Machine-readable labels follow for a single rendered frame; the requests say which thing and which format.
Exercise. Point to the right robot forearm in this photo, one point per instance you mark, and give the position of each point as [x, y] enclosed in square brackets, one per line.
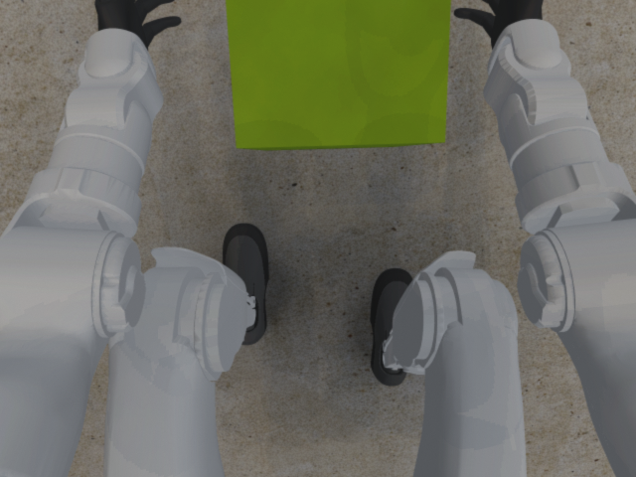
[553, 147]

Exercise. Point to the robot right thigh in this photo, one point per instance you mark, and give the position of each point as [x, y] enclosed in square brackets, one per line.
[473, 421]

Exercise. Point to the left robot forearm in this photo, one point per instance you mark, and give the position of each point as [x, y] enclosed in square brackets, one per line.
[99, 156]

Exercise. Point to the right robot hand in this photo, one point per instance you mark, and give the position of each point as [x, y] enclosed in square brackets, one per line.
[507, 12]

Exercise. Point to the left robot upper arm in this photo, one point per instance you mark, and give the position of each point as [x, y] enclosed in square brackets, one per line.
[63, 294]

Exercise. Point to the left robot hand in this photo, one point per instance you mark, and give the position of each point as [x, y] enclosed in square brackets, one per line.
[129, 15]

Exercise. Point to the right robot upper arm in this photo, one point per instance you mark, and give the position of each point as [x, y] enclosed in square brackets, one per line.
[580, 281]

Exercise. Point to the robot left shin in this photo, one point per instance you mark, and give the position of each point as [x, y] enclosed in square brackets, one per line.
[182, 257]

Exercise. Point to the carton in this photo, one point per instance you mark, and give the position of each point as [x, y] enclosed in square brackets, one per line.
[329, 74]

